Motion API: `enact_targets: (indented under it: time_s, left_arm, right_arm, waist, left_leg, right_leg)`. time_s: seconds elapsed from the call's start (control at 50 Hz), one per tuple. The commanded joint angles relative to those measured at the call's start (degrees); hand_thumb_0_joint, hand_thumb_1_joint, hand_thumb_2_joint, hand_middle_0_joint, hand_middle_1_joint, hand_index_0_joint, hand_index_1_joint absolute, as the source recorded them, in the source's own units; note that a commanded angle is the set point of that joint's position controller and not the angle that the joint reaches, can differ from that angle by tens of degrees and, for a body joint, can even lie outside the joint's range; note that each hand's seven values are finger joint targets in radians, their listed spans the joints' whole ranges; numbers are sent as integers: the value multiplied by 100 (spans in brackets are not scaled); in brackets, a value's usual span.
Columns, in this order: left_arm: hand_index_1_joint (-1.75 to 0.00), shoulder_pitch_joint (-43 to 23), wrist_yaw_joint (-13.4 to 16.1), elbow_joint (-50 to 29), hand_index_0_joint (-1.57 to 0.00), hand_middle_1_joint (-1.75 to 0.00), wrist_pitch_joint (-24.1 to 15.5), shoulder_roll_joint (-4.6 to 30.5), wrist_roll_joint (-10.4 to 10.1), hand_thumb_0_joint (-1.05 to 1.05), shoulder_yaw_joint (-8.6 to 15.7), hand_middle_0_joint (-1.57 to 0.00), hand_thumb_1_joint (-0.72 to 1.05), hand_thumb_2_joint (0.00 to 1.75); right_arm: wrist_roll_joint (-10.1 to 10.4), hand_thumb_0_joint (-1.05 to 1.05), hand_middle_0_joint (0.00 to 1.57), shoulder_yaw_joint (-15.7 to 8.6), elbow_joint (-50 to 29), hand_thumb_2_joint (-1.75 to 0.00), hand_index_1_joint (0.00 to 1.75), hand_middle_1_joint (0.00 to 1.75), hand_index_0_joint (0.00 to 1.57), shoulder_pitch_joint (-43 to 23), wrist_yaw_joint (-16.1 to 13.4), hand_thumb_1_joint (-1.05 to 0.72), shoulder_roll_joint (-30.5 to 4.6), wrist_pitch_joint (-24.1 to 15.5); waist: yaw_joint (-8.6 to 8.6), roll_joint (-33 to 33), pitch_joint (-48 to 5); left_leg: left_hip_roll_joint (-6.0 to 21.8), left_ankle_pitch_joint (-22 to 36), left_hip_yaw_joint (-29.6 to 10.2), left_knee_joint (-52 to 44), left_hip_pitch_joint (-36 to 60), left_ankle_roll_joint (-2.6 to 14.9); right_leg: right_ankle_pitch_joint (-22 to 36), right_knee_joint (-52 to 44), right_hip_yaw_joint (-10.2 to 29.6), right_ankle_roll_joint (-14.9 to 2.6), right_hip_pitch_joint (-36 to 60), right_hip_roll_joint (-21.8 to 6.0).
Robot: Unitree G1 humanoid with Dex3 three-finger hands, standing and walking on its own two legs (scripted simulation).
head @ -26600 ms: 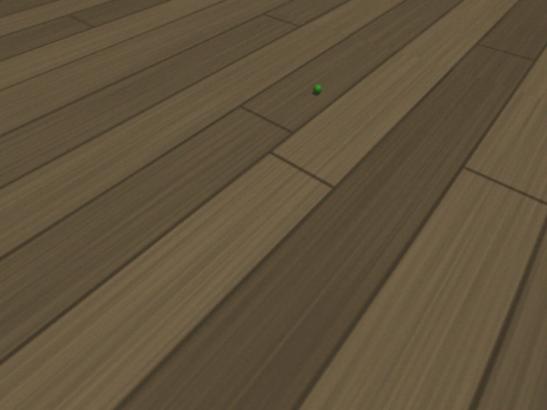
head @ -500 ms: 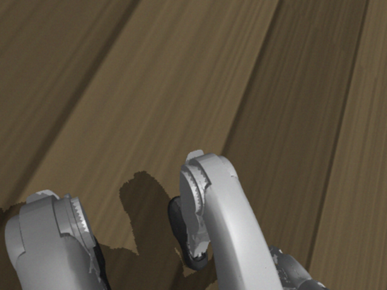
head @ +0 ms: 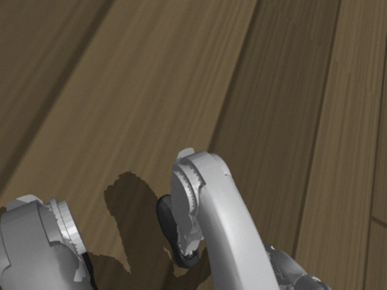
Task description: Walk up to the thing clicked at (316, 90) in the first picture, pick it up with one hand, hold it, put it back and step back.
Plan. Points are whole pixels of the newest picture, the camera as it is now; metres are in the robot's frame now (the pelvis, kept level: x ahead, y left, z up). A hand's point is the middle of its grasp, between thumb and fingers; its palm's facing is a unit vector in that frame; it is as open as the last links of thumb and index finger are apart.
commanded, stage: rest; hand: left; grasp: from above
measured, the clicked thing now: out of the picture +0.45 +0.36 -0.26
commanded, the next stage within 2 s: open in 0.52 s
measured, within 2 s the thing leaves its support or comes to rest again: rests again in 0.08 s
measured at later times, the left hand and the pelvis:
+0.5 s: hand out of the picture +0.44 +0.34 -0.24, palm faces -0.44 -0.17 -0.88, open 6.5 cm; pelvis +0.00 +0.00 +0.00, yaw -1 degrees
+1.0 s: hand out of the picture +0.44 +0.34 -0.24, palm faces -0.43 -0.15 -0.89, open 10.1 cm; pelvis +0.00 +0.00 +0.00, yaw -2 degrees
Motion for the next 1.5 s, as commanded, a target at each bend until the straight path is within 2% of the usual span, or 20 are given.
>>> enact_targets:
  time_s: [0.0,0.2,0.24,0.26,0.28,0.34,0.36,0.44,0.54,0.6,0.68,0.72,0.74,0.84,0.9,0.94,1.1,1.14,1.2,1.48]
  left_arm:
    - [-57,-1567,333,-788,-112,-67,-11,1529,-145,0,56,-102,81,48]
    - [-55,-1598,431,-580,-109,-65,22,1579,-143,0,-11,-100,78,46]
    - [-54,-1541,453,-479,-109,-65,16,1772,-178,0,130,-99,78,43]
    - [-54,-1560,428,-580,-109,-64,16,1600,-124,0,-58,-100,78,44]
    - [-55,-1479,485,-480,-108,-65,11,1834,-156,0,173,-99,77,44]
    - [-56,-1525,482,-456,-107,-66,-4,1788,-166,0,94,-98,75,44]
    - [-55,-1670,450,-584,-107,-65,-33,1489,-160,0,-208,-97,75,44]
    - [-55,-1546,524,-530,-106,-65,-31,1875,-183,0,75,-97,74,46]
    - [-55,-1660,540,-335,-106,-65,-53,1556,-200,0,-173,-96,74,42]
    - [-53,-1615,579,-332,-104,-63,-97,1740,-211,0,-173,-95,71,41]
    - [-59,-1581,592,-187,-76,-68,-75,1766,-163,0,-104,-67,39,47]
    - [-62,-1778,572,-284,-67,-71,-104,1476,-194,0,-397,-58,23,48]
    - [-64,-1746,593,-316,-62,-71,-105,1704,-207,0,-239,-55,17,51]
    - [-72,-1505,606,-77,-50,-77,-8,1800,-219,0,-127,-45,0,62]
    - [-78,-1566,503,-155,-40,-83,20,1569,-274,0,-371,-35,-12,67]
    - [-80,-1470,494,-224,-34,-84,38,1773,-276,0,-213,-30,-19,70]
    - [-93,-1486,415,-360,-19,-95,-14,1721,-301,0,-266,-17,-38,86]
    - [-95,-1485,445,-425,-16,-97,-41,1943,-342,0,-48,-14,-41,90]
    - [-100,-1412,419,-194,-11,-101,-52,1775,-289,0,-188,-10,-46,97]
    - [-102,-1516,462,-336,-6,-104,-101,1816,-204,0,-226,-5,-49,96]
  right_arm:
    - [56,0,20,-502,24,-90,30,30,20,1013,-39,-90,-1818,-66]
    - [19,0,20,-345,-80,-90,30,30,20,955,33,-90,-1853,-176]
    - [58,0,20,-360,-61,-90,30,30,20,978,19,-90,-1947,-199]
    - [33,0,20,-308,-121,-90,30,30,20,956,42,-90,-1872,-224]
    - [6,0,20,-322,-25,-90,30,30,20,978,29,-90,-1901,-191]
    - [4,0,20,-294,-74,-90,30,30,20,944,39,-90,-1921,-209]
    - [12,0,20,-243,-155,-90,30,30,20,813,48,-90,-1847,-224]
    - [10,0,20,-246,-47,-90,30,30,20,1039,47,-90,-1966,-256]
    - [2,0,20,-206,-89,-90,30,30,20,919,85,-90,-1965,-295]
    - [24,0,20,-151,-146,-90,30,30,20,837,59,-90,-2029,-307]
    - [-14,0,20,-138,-124,-90,30,30,20,876,80,-89,-2013,-317]
    - [11,0,20,-102,-169,-90,30,30,20,759,90,-89,-1983,-343]
    - [-16,0,20,-116,-178,-90,30,30,20,773,84,-89,-2062,-359]
    - [-20,0,20,-90,-112,-90,30,30,20,871,91,-89,-2016,-372]
    - [-1,0,20,-87,-230,-90,30,30,20,758,92,-89,-2052,-398]
    - [12,0,20,-113,-198,-90,30,30,20,870,85,-89,-2096,-389]
    - [0,0,20,-57,-237,-90,30,30,20,811,91,-89,-2022,-327]
    - [-9,0,20,-47,-191,-90,30,30,20,948,85,-89,-2065,-294]
    - [-1,0,20,-42,-189,-90,30,30,20,858,69,-89,-2009,-269]
    - [-37,0,20,-29,-216,-90,30,30,20,901,59,-88,-2061,-294]
  waist:
    - [-43,3131,-3856]
    - [-187,3033,-3650]
    - [-176,2992,-3564]
    - [-200,3152,-3601]
    - [-165,3069,-3672]
    - [-207,3069,-3579]
    - [-219,3099,-3609]
    - [-254,3005,-3635]
    - [-384,3013,-3365]
    - [-308,2928,-3406]
    - [-340,3026,-3261]
    - [-396,3132,-3204]
    - [-405,3017,-3337]
    - [-338,2917,-3191]
    - [-342,3012,-3208]
    - [-313,3051,-3355]
    - [-312,3140,-3402]
    - [-314,3019,-3466]
    - [-349,3000,-3270]
    - [-402,3061,-3240]
  left_leg:
    - [107,1425,647,-1458,3157,78]
    - [125,1293,616,-1434,3016,107]
    - [134,1269,568,-1443,2986,92]
    - [133,1334,600,-1452,3084,84]
    - [151,1279,570,-1467,3036,93]
    - [149,1214,565,-1462,2976,89]
    - [160,1164,569,-1434,2970,102]
    - [154,1476,578,-1344,3045,104]
    - [180,1378,497,-1371,3019,81]
    - [184,1203,484,-1417,2921,104]
    - [189,1187,433,-1468,2972,58]
    - [192,1090,411,-1475,2930,55]
    - [203,1127,397,-1450,3028,70]
    - [193,1046,475,-1437,2819,94]
    - [192,1003,419,-1519,2934,70]
    - [200,1257,396,-1497,3090,56]
    - [206,1363,452,-1462,3054,68]
    - [201,1403,429,-1460,2979,78]
    - [205,1247,413,-1468,2914,70]
    - [202,1184,406,-1479,3009,63]
  right_leg:
    - [1661,-1201,-620,-425,1881,221]
    - [1609,-1220,-647,-408,1971,257]
    - [1542,-1204,-694,-406,1881,237]
    - [1607,-1203,-656,-416,1968,256]
    - [1587,-1247,-682,-408,2056,272]
    - [1532,-1225,-692,-412,1987,268]
    - [1503,-1262,-657,-414,1977,291]
    - [1789,-1235,-684,-369,2164,269]
    - [1712,-1212,-752,-374,1973,275]
    - [1559,-1307,-752,-374,2078,307]
    - [1523,-1182,-799,-383,1924,272]
    - [1482,-1198,-796,-389,1826,279]
    - [1526,-1238,-815,-366,1925,283]
    - [1437,-1326,-763,-367,2006,308]
    - [1385,-1294,-789,-387,1898,296]
    - [1601,-1259,-799,-375,1996,294]
    - [1686,-1302,-745,-390,2167,333]
    - [1725,-1308,-778,-368,2239,312]
    - [1584,-1276,-790,-388,2046,310]
    - [1535,-1282,-799,-375,1993,303]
